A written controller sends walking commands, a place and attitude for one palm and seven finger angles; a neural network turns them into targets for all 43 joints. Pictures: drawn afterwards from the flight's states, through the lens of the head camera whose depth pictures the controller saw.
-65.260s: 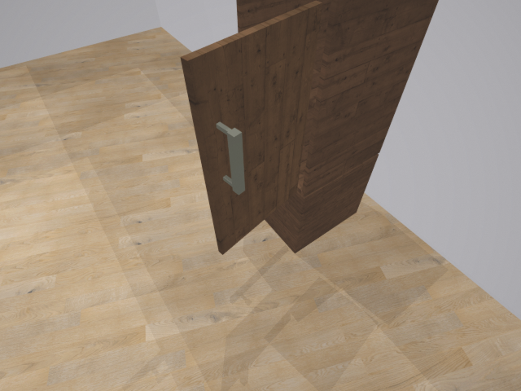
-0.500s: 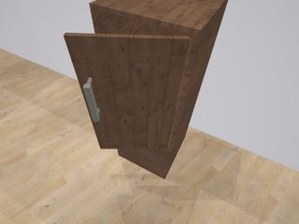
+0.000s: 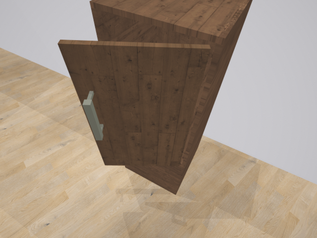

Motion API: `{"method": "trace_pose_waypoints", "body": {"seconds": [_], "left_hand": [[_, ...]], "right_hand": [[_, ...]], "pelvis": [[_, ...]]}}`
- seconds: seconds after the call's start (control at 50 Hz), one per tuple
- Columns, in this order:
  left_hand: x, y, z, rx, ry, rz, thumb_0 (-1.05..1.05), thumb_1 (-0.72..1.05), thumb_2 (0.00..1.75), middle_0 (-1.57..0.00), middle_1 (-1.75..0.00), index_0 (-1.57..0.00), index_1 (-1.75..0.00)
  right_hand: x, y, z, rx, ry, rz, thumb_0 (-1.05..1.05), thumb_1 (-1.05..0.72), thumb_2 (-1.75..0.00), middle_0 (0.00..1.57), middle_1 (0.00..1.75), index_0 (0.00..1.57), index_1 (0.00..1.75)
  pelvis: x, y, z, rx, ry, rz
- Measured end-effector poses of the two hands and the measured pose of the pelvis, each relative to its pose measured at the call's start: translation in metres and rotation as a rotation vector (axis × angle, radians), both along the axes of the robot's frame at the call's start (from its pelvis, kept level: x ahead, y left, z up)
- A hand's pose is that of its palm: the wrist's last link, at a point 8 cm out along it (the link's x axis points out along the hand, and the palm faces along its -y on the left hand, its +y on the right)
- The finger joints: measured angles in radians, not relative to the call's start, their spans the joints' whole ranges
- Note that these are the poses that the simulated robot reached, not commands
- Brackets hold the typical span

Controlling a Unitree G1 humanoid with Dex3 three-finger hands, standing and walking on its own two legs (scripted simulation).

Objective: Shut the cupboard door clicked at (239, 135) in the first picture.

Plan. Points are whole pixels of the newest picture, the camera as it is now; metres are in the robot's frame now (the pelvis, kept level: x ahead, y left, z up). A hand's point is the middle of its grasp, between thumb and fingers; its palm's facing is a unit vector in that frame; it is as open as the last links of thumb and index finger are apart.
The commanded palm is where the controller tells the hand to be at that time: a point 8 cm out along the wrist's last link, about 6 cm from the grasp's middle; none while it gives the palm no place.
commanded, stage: come to a stop and stand still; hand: left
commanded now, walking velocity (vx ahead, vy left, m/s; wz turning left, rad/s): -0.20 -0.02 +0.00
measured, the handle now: (95, 117) +0.43 +0.22 +0.03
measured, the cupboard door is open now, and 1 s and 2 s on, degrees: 29 29 29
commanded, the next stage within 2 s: look again from close up in 0.92 s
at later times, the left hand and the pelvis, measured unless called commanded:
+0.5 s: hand out of the picture +0.02 +0.17 -0.16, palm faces -0.01 -0.96 -0.26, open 7.3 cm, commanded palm none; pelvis -0.06 -0.02 -0.01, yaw +0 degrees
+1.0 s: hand out of the picture -0.11 +0.15 -0.18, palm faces +0.02 -0.99 -0.15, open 7.4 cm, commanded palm none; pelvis -0.08 -0.02 +0.00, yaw +1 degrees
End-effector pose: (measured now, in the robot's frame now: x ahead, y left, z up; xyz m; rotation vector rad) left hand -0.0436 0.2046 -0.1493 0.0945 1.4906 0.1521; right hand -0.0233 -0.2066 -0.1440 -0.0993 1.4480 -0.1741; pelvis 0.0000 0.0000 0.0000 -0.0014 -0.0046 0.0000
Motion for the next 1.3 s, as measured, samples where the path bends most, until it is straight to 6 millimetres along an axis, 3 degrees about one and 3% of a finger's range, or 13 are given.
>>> {"method": "trace_pose_waypoints", "body": {"seconds": [0.2, 0.4, 0.54, 0.78, 0.9, 1.06, 1.18, 1.3], "left_hand": [[0.048, 0.016, 0.002, 0.066, -0.11, -0.053, 0.01, 0.92, 0.9, -0.2, -0.3, -0.2, -0.3], [0.068, 0.024, 0.015, 0.124, -0.309, -0.111, 0.0, 0.91, 0.9, -0.2, -0.3, -0.2, -0.3], [0.047, 0.014, 0.021, 0.106, -0.34, -0.131, 0.0, 0.91, 0.9, -0.2, -0.3, -0.2, -0.3], [-0.027, 0.004, 0.004, 0.044, -0.175, -0.072, 0.0, 0.91, 0.9, -0.2, -0.3, -0.2, -0.3], [-0.059, -0.002, -0.001, 0.015, -0.085, -0.044, 0.0, 0.91, 0.9, -0.2, -0.3, -0.2, -0.3], [-0.076, -0.01, -0.004, -0.014, -0.04, -0.019, 0.0, 0.91, 0.9, -0.2, -0.3, -0.2, -0.3], [-0.071, -0.014, -0.004, -0.021, -0.052, -0.006, 0.0, 0.91, 0.9, -0.2, -0.3, -0.2, -0.3], [-0.061, -0.016, -0.002, -0.018, -0.069, -0.002, 0.0, 0.91, 0.9, -0.2, -0.3, -0.2, -0.3]], "right_hand": [[0.026, -0.03, -0.002, -0.051, -0.066, -0.011, 0.01, -0.92, -0.9, 0.2, 0.3, 0.2, 0.3], [0.047, -0.051, 0.005, -0.059, -0.297, 0.054, 0.0, -0.91, -0.9, 0.19, 0.3, 0.2, 0.3], [0.029, -0.055, 0.009, -0.036, -0.333, 0.072, 0.0, -0.91, -0.9, 0.19, 0.3, 0.2, 0.3], [-0.073, -0.05, 0.004, -0.04, -0.07, 0.037, 0.0, -0.91, -0.9, 0.19, 0.3, 0.2, 0.3], [-0.099, -0.04, 0.006, -0.032, 0.012, 0.02, 0.0, -0.91, -0.9, 0.19, 0.3, 0.2, 0.3], [-0.087, -0.026, 0.005, -0.015, -0.004, 0.023, 0.0, -0.91, -0.9, 0.19, 0.3, 0.2, 0.3], [-0.059, -0.02, 0.003, -0.006, -0.062, 0.044, 0.0, -0.91, -0.9, 0.2, 0.3, 0.2, 0.3], [-0.04, -0.028, 0.005, -0.022, -0.087, 0.055, 0.01, -0.93, -0.9, 0.2, 0.3, 0.2, 0.3]], "pelvis": [[-0.013, -0.007, -0.003, 0.005, -0.002, -0.02], [-0.046, -0.017, -0.009, 0.0, -0.051, -0.007], [-0.065, -0.023, -0.007, 0.008, -0.051, -0.004], [-0.08, -0.022, -0.003, -0.003, -0.03, 0.009], [-0.082, -0.02, -0.002, -0.008, -0.025, 0.014], [-0.08, -0.016, -0.001, -0.01, -0.02, 0.019], [-0.076, -0.015, -0.001, -0.007, -0.017, 0.023], [-0.069, -0.015, 0.0, -0.003, -0.014, 0.022]]}}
